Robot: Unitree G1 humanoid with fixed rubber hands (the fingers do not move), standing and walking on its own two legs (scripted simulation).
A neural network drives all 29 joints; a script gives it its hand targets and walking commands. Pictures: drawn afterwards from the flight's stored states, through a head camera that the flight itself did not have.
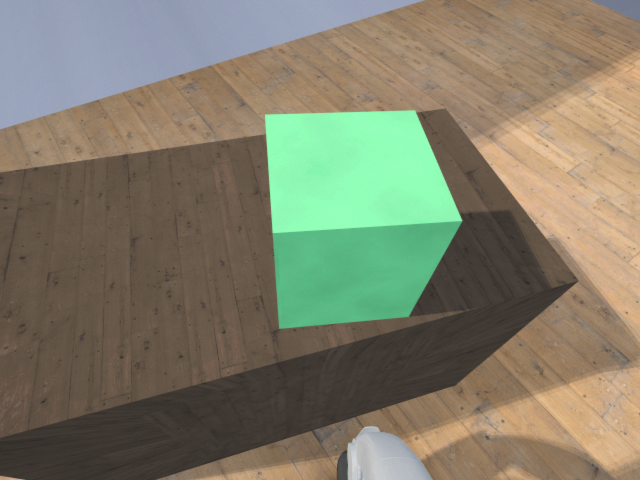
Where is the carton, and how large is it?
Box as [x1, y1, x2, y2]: [265, 110, 461, 328]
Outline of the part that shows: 414,110 265,115 279,328 408,316 461,222 460,216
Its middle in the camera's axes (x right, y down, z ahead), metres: +0.04 -0.02 +0.58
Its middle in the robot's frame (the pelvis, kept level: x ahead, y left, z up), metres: +0.44 -0.05 +0.01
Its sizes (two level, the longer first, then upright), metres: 0.210 0.200 0.250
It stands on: a pedestal, 0.65 m high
